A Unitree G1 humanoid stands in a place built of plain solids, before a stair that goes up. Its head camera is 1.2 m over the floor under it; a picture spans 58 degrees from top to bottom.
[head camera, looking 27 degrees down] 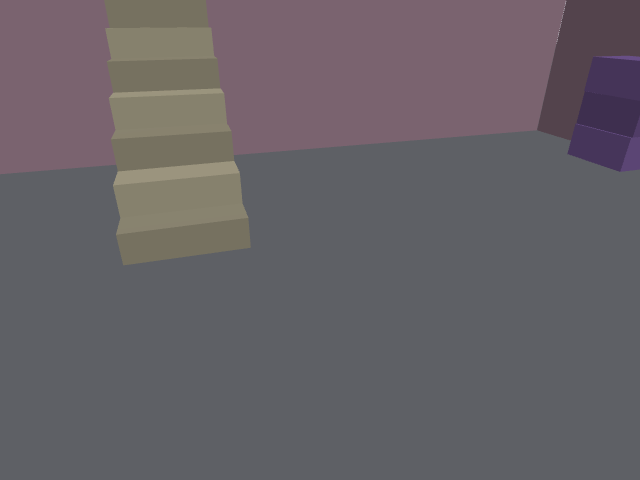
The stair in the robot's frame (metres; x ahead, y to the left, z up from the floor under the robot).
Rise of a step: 0.19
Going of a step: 0.25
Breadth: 0.70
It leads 17 degrees to the left of straight ahead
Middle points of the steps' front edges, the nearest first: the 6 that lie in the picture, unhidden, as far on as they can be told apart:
2.15 0.74 0.19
2.37 0.81 0.38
2.63 0.89 0.58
2.87 0.96 0.77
3.11 1.04 0.96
3.35 1.11 1.15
